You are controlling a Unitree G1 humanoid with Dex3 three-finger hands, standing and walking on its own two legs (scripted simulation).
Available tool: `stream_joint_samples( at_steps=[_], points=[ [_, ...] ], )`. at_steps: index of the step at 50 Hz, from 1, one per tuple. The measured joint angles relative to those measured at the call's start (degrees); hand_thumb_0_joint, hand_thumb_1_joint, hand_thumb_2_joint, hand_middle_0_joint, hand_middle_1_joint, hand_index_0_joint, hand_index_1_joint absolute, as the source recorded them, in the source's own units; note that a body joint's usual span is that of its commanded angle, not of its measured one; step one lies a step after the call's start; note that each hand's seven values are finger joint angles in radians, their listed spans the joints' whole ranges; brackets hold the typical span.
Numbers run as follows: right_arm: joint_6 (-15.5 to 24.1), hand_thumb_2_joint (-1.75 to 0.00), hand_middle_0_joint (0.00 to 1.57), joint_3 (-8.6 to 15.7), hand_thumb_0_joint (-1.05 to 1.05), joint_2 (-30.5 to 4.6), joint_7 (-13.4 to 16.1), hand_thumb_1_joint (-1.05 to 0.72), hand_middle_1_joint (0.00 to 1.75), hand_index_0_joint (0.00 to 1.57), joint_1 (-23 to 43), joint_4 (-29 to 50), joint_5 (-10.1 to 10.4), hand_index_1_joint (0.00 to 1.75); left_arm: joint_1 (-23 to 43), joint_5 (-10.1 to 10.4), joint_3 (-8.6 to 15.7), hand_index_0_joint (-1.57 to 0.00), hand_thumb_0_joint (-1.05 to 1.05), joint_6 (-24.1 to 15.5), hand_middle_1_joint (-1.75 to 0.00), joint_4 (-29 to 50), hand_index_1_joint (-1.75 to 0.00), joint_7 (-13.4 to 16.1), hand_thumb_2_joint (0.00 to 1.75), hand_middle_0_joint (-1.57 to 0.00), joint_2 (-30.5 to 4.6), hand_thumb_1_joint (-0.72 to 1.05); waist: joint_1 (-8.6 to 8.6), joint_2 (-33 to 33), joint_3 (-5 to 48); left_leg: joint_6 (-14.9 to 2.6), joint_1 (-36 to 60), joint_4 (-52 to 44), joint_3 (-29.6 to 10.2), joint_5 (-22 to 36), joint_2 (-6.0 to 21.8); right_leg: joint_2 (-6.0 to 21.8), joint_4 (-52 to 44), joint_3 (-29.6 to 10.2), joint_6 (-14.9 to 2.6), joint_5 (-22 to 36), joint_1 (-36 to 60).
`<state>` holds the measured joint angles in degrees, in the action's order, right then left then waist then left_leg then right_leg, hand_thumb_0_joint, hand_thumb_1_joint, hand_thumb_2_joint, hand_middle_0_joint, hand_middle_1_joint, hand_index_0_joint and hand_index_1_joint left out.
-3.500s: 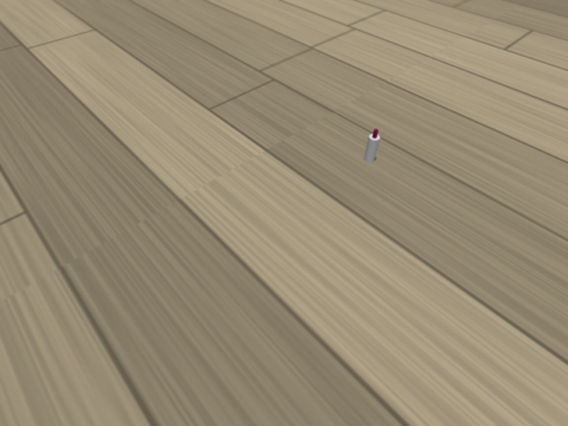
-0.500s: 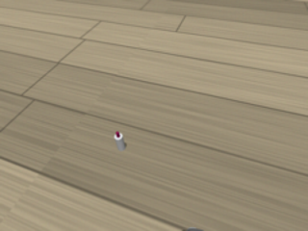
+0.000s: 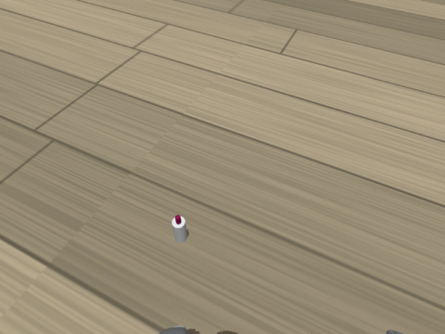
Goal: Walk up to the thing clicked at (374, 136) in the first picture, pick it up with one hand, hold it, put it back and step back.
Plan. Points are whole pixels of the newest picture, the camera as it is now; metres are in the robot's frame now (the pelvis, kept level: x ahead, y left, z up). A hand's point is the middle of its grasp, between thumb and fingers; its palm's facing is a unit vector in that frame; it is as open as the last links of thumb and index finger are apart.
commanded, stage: walk up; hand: left
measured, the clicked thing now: (179, 227) +0.63 +0.20 -0.65
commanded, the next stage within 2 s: stand in 1.88 s
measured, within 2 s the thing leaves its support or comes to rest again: neither
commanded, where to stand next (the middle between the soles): +0.28 +0.00 m, yaw +0 degrees
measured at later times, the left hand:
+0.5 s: hand (110, 278) +0.24 +0.24 -0.11, palm faces -0.05 -0.90 -0.43, open 7.4 cm
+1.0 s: hand (119, 262) +0.29 +0.25 -0.15, palm faces -0.03 -0.95 -0.33, open 7.4 cm
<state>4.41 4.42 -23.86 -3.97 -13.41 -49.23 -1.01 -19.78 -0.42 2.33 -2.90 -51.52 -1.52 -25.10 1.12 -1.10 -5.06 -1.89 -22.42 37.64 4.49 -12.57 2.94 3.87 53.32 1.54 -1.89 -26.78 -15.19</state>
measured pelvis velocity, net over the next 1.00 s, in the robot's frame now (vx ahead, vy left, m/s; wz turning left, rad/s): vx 0.20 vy -0.01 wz -0.01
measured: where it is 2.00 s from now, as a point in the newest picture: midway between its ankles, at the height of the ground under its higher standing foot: outside the picture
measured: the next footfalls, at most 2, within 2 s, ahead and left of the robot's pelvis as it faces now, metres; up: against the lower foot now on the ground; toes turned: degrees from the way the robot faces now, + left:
right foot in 0.38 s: +0.26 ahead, -0.14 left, +0.00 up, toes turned -4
left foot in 0.72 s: +0.29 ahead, +0.12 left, +0.00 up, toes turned +1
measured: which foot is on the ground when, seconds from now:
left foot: down 0.00-0.40, up 0.42-0.70, down 0.72-1.00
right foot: up 0.00-0.36, down 0.38-1.00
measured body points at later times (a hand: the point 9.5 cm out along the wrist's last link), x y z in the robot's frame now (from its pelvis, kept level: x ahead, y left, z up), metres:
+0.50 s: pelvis +0.15 -0.03 +0.01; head +0.18 -0.06 +0.45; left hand +0.24 +0.29 -0.08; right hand +0.19 -0.35 -0.13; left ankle +0.12 +0.11 -0.67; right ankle +0.22 -0.14 -0.72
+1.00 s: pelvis +0.20 -0.01 +0.01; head +0.23 +0.00 +0.46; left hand +0.29 +0.30 -0.12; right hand +0.31 -0.31 -0.11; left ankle +0.25 +0.12 -0.72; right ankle +0.22 -0.14 -0.72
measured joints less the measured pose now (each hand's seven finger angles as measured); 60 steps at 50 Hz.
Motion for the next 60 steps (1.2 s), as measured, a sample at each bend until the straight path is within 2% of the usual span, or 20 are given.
stream_joint_samples(
  at_steps=[2, 4, 10, 16, 19, 20, 21, 24, 26, 28, 32, 35, 36, 38, 40, 43, 50, 60],
  points=[
    [0.1, -0.89, 0.2, -0.5, 0.0, 0.8, 0.6, -0.9, 0.3, 0.21, -0.5, 0.7, 0.6, 0.3, 0.8, 0.3, -0.4, -0.21, 0.01, 0.4, -0.3, -0.5, -0.3, 0.2, 0.9, -0.21, -0.2, 0.9, -0.6, -0.7, -0.3, -0.19, 2.3, -1.4, 0.1, -0.7, -0.2, -1.4, 8.0, -2.0, -0.63, 1.3, -4.9],
    [0.2, -0.89, 0.2, -1.1, 0.0, 1.5, 0.9, -0.9, 0.3, 0.21, -1.4, 0.9, 0.9, 0.3, 1.4, 0.5, -0.4, -0.2, 0.01, 0.2, -0.3, -0.4, -0.3, 0.0, 0.9, -0.21, -0.4, 0.91, -0.82, -1.6, -0.2, -0.25, 4.9, -4.1, 0.6, -0.6, -0.6, -1.0, 8.9, -2.2, -0.65, 4.0, -8.6],
    [-0.1, -0.89, 0.2, -1.8, 0.0, 1.4, 1.1, -0.9, 0.3, 0.21, -4.1, 0.8, 0.5, 0.3, 2.4, -0.1, 0.1, -0.2, 0.01, 0.4, -0.3, -0.1, -0.3, -1.4, 0.9, -0.21, 0.3, 0.91, -1.54, -1.8, 0.4, -0.68, 11.0, -9.0, 1.7, -1.6, -1.5, 1.6, -2.0, -0.8, 1.22, 9.9, -13.4],
    [-1.1, -0.89, 0.2, -1.3, 0.0, 0.0, 0.9, -0.9, 0.3, 0.21, -6.5, 0.7, 0.4, 0.3, 3.5, -0.5, 0.4, -0.2, 0.01, 0.2, -0.3, -0.8, -0.3, -2.0, 0.9, -0.21, 1.2, 0.91, -2.8, 0.5, 1.0, 0.39, 14.0, -8.2, 2.0, -5.8, -1.6, 1.3, -14.9, 0.4, 1.1, 14.9, -10.8],
    [-2.0, -0.89, 0.2, -1.4, 0.0, -0.5, 1.1, -0.9, 0.3, 0.21, -7.2, 0.4, 0.5, 0.3, 4.0, -0.7, 0.7, -0.21, 0.01, -0.9, -0.3, -0.6, -0.3, -1.5, 0.9, -0.21, 1.1, 0.9, -2.76, 1.9, 1.1, 1.56, 13.5, -3.1, 1.8, -10.4, -0.6, -0.6, -20.5, 1.1, 0.78, 17.7, -6.4],
    [-2.3, -0.89, 0.2, -1.3, 0.0, -0.7, 1.4, -0.9, 0.3, 0.21, -6.9, 0.0, 0.7, 0.3, 4.6, -0.9, 0.8, -0.21, 0.01, -1.3, -0.3, -0.6, -0.3, -1.0, 0.9, -0.21, 1.6, 0.9, -2.63, 3.3, 0.6, 0.83, 12.2, 0.9, 1.0, -11.7, 0.6, -1.7, -19.6, 1.8, 0.76, 17.2, -6.2],
    [-2.7, -0.89, 0.2, -1.4, 0.0, -0.6, 1.8, -0.9, 0.3, 0.21, -6.3, -0.4, 0.8, 0.3, 5.1, -0.8, 0.8, -0.21, 0.0, -1.7, -0.3, -0.3, -0.3, -0.6, 0.9, -0.21, 1.9, 0.9, -2.41, 4.0, 0.1, 0.27, 10.3, 5.9, -0.5, -13.1, 0.6, -2.1, -18.3, 2.2, 0.64, 16.0, -6.2],
    [-3.7, -0.89, 0.2, -2.0, 0.0, -0.1, 2.5, -0.9, 0.3, 0.2, -4.5, -1.4, 0.9, 0.3, 6.0, -0.1, 0.0, -0.21, 0.0, -1.9, -0.3, 1.1, -0.3, -0.1, 0.9, -0.21, 2.7, 0.9, -1.38, 4.3, -0.9, -0.31, 3.9, 18.6, -3.4, -16.1, -1.6, -1.8, -18.4, 1.9, 0.17, 14.6, -4.8],
    [-3.8, -0.89, 0.2, -2.1, 0.0, -0.2, 2.5, -0.9, 0.3, 0.2, -3.4, -1.7, 1.0, 0.3, 5.9, 0.0, -0.6, -0.21, 0.0, -1.8, -0.3, 1.7, -0.3, 0.3, 0.9, -0.21, 3.3, 0.9, -1.0, 4.8, -1.1, -0.14, 0.6, 20.6, -4.2, -14.6, -1.5, -1.9, -20.2, 1.9, 0.16, 14.8, -3.4],
    [-3.7, -0.89, 0.2, -2.1, 0.0, -0.1, 2.5, -0.9, 0.3, 0.2, -2.5, -1.9, 0.9, 0.3, 5.8, -0.2, -1.1, -0.21, 0.0, -1.5, -0.3, 2.0, -0.3, 0.5, 0.9, -0.21, 3.4, 0.9, -0.75, 5.0, -1.1, 0.37, -1.6, 18.8, -4.5, -12.8, -0.9, -1.9, -21.4, 1.9, 0.17, 14.8, -2.4],
    [-3.8, -0.89, 0.2, -2.0, 0.0, 0.3, 2.7, -0.9, 0.3, 0.2, -0.8, -3.2, 0.8, 0.3, 6.2, -0.7, -1.5, -0.21, 0.0, -0.6, -0.3, 1.6, -0.3, 1.0, 0.9, -0.21, 3.1, 0.9, -0.38, 4.4, -1.0, 1.39, -1.7, 8.5, -4.4, -8.8, 0.3, -2.0, -20.5, 1.8, 0.57, 13.3, -2.1],
    [-3.6, -0.89, 0.2, -2.0, 0.0, 0.6, 3.1, -0.9, 0.3, 0.2, 0.2, -4.7, 0.8, 0.3, 7.3, -0.2, -1.7, -0.21, 0.0, 0.6, -0.3, 0.6, -0.3, 1.2, 0.9, -0.21, 2.7, 0.9, -0.48, 3.4, -0.9, 1.13, 1.5, 0.2, -3.6, -2.2, 0.0, -1.5, -16.2, 1.8, 1.34, 10.2, -3.1],
    [-3.4, -0.89, 0.2, -1.9, 0.0, 0.7, 3.3, -0.9, 0.3, 0.2, 0.6, -5.3, 0.6, 0.3, 7.9, 0.1, -1.7, -0.21, 0.0, 1.0, -0.3, 0.2, -0.3, 1.3, 0.9, -0.21, 2.6, 0.9, -0.72, 2.9, -0.9, 1.68, 2.4, -1.5, -3.6, -0.8, -0.4, -1.1, -14.3, 1.9, 1.73, 9.0, -3.6],
    [-3.3, -0.89, 0.2, -2.2, 0.0, 1.5, 3.6, -0.9, 0.3, 0.2, 1.6, -6.5, 0.5, 0.3, 9.5, 0.8, -1.7, -0.21, 0.0, 2.1, -0.3, -1.0, -0.3, 1.6, 0.9, -0.21, 2.6, 0.9, -0.59, 1.1, -1.1, 2.58, 2.5, -0.5, -3.1, -1.8, -1.2, -0.3, -12.7, 1.2, 1.99, 7.7, -3.9],
    [-3.5, -0.89, 0.2, -2.9, 0.0, 2.0, 3.4, -0.9, 0.3, 0.2, 2.8, -7.4, 0.7, 0.3, 10.7, 1.0, -1.8, -0.21, 0.0, 2.5, -0.3, -2.4, -0.3, 1.7, 0.9, -0.21, 2.8, 0.9, -0.64, 0.8, -1.2, 2.7, 2.4, 0.2, -3.5, -2.7, -0.7, -1.3, -13.9, 0.9, 1.68, 7.6, -3.0],
    [-3.9, -0.89, 0.2, -3.8, 0.0, 2.7, 3.2, -0.9, 0.3, 0.2, 4.7, -8.8, 1.0, 0.3, 11.9, 0.8, -2.2, -0.21, 0.0, 2.4, -0.3, -4.8, -0.3, 1.5, 0.9, -0.21, 3.1, 0.9, -0.75, 0.6, -0.7, 2.94, 2.9, -0.8, -4.1, -2.5, -0.2, -2.0, -17.2, 1.4, 2.43, 9.7, -1.3],
    [-3.5, -0.89, 0.2, -4.9, 0.0, 3.5, 3.1, -0.9, 0.3, 0.21, 9.2, -11.5, 1.4, 0.3, 13.6, 0.7, -2.9, -0.21, 0.0, 2.1, -0.3, -9.9, -0.3, 1.0, 0.9, -0.21, 4.0, 0.9, -0.43, 0.6, 0.1, 2.77, 5.9, -6.2, -4.2, -0.2, -0.4, -2.0, -23.3, 1.7, 2.85, 12.2, 2.1],
    [-3.7, -0.89, 0.2, -4.9, 0.0, 3.7, 3.1, -0.9, 0.3, 0.21, 12.9, -15.4, 1.4, 0.3, 15.5, 0.6, -2.6, -0.21, 0.0, 2.0, -0.3, -14.4, -0.3, 0.9, 0.9, -0.21, 4.3, 0.9, 0.25, 1.7, 1.0, 2.7, 10.0, -13.8, -4.0, 3.5, -1.0, -1.7, -30.7, 1.8, 3.16, 15.7, 6.2]
  ],
)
